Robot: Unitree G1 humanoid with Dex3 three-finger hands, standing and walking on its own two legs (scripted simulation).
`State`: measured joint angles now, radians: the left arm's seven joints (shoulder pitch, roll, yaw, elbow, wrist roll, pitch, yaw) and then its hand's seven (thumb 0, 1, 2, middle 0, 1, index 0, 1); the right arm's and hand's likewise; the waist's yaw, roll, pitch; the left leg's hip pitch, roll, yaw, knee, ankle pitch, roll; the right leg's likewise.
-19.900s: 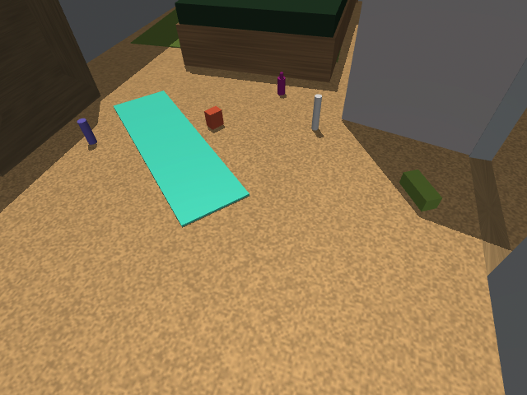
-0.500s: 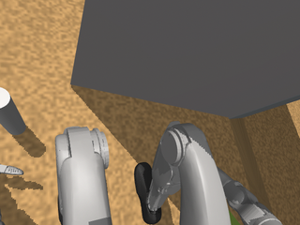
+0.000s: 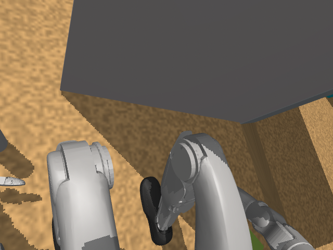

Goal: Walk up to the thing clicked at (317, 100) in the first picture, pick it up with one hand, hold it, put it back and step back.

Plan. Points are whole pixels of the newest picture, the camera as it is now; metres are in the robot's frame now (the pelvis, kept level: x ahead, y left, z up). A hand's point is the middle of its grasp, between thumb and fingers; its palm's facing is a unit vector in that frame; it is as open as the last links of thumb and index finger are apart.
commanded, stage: close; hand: left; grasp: from the side
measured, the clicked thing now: out of the picture +0.38 +0.32 -0.16
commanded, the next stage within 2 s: settle in 0.76 s
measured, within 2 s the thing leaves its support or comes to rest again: leaves its support in 1.16 s
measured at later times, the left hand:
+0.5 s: hand out of the picture +0.36 +0.31 -0.16, palm faces +0.42 -0.91 +0.00, open 11.7 cm
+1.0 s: hand out of the picture +0.37 +0.31 -0.16, palm faces +0.44 -0.90 -0.01, open 6.9 cm
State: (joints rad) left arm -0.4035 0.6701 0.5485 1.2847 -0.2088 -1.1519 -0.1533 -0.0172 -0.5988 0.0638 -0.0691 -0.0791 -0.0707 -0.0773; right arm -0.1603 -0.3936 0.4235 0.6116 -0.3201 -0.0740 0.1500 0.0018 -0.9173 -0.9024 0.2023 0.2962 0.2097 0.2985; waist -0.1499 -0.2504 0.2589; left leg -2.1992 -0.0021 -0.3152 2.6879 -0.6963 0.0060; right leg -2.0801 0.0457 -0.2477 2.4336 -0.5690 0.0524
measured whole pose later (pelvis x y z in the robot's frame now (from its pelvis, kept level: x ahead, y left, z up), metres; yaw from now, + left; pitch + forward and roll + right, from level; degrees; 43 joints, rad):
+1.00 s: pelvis +0.00 +0.00 +0.00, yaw -1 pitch +10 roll -17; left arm -0.47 0.74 0.57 1.30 -0.14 -1.13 -0.04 0.00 0.09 0.94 -0.88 -1.01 -0.86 -1.03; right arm -0.16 -0.38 0.45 0.58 -0.33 -0.02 0.16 0.00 -0.88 -0.90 0.20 0.30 0.21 0.30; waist -0.18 -0.27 0.29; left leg -2.19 0.01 -0.34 2.69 -0.71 0.00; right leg -2.07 0.06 -0.27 2.41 -0.56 0.05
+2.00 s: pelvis +0.03 -0.02 +0.07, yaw +8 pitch +30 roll -7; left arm -0.37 0.40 0.45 0.76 -0.23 -0.68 -0.23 0.00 0.02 1.18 -1.00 -1.12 -0.98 -1.13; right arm 0.00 -0.31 0.08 0.67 -0.07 0.00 0.08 0.00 -0.89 -0.90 0.20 0.30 0.21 0.30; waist -0.05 -0.03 -0.07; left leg -2.20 0.00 -0.13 2.40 -0.72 -0.01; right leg -2.16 -0.01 -0.10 2.30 -0.67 0.00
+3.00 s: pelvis +0.03 -0.02 +0.13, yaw +10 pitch +32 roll -4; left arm -0.40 0.34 0.45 0.74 -0.19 -0.60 -0.22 0.01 0.03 1.17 -0.99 -1.12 -0.98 -1.14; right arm 0.07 -0.29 0.01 0.69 -0.04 -0.03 0.04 0.01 -0.90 -0.89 0.20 0.30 0.21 0.30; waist -0.05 -0.01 -0.15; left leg -2.06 0.00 -0.07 2.20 -0.70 -0.01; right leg -2.04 -0.02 -0.06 2.14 -0.66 -0.01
